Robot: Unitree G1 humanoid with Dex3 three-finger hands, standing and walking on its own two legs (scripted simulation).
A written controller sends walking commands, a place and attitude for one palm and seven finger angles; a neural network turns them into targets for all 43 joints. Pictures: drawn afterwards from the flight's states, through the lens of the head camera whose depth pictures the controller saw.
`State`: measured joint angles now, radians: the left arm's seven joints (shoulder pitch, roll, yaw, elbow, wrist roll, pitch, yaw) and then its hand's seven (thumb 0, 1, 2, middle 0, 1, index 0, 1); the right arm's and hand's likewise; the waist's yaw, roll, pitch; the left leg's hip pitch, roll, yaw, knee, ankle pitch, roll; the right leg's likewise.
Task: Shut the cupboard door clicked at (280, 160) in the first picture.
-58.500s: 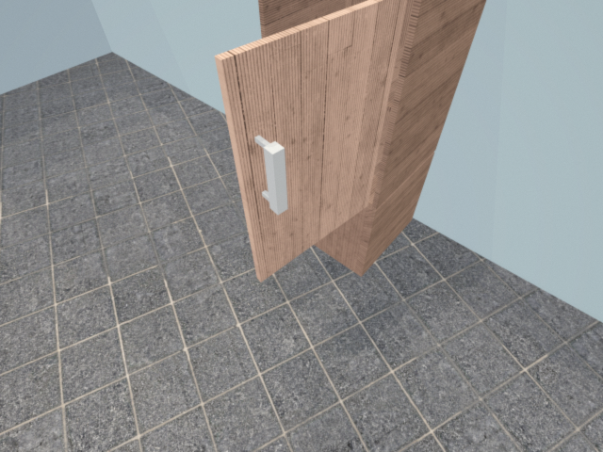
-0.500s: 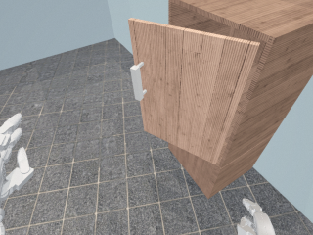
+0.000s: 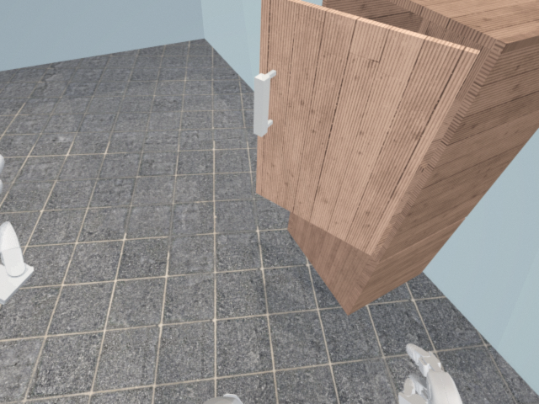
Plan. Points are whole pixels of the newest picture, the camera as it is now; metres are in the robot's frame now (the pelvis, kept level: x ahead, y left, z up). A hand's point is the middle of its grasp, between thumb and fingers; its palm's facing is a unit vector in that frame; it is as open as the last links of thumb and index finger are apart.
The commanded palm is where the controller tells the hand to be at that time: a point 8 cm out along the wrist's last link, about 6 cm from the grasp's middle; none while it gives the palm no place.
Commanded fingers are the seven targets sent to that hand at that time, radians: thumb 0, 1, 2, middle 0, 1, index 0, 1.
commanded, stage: step back with the hand held close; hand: left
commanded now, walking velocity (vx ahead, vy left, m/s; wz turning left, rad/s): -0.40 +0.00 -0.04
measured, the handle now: (266, 103) +0.76 +0.05 +0.04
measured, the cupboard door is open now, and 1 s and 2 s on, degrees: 27 27 27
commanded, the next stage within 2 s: stop stepping back and stand still in 0.44 s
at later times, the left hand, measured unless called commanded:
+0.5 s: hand out of the picture +0.08 +0.31 +0.20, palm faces +0.49 -0.78 -0.38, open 7.4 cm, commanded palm +0.02 +0.33 +0.19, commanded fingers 0.00 0.90 0.90 -0.20 -0.30 -0.20 -0.30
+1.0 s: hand out of the picture -0.06 +0.31 +0.20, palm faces +0.24 -0.80 -0.55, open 7.4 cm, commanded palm -0.10 +0.37 +0.19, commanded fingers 0.00 0.90 0.90 -0.20 -0.30 -0.20 -0.30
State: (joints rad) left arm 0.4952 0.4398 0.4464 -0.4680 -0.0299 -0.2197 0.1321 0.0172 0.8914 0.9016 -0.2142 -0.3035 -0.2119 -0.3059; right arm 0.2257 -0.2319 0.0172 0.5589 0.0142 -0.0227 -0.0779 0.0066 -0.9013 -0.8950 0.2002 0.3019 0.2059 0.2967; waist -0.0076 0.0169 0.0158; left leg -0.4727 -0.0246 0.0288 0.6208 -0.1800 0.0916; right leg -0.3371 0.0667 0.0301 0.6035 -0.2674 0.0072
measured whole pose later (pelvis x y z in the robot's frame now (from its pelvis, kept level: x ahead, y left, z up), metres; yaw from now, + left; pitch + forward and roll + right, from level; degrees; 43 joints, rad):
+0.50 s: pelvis -0.11 +0.03 -0.01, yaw +1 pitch +4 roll -6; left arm 0.46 0.48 0.50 -0.57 -0.10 -0.26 0.14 0.02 0.89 0.90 -0.21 -0.30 -0.21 -0.31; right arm 0.14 -0.17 0.01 0.61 0.00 -0.12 -0.03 0.01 -0.90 -0.89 0.20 0.30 0.21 0.30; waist 0.03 0.02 -0.04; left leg -0.63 0.11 0.23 0.43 0.00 0.05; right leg -0.17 0.09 -0.09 0.75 -0.61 -0.04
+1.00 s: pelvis -0.28 +0.09 +0.00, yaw -8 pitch -1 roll +0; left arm 0.64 0.57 0.49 -0.68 -0.05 -0.21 0.11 0.02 0.89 0.90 -0.22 -0.30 -0.22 -0.31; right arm 0.28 -0.21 -0.02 0.66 0.00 -0.03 -0.04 0.01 -0.90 -0.90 0.20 0.30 0.21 0.30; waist 0.01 -0.08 -0.02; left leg -0.66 0.03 0.06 1.16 -0.38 -0.04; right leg -0.31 0.06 -0.13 0.62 -0.30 -0.13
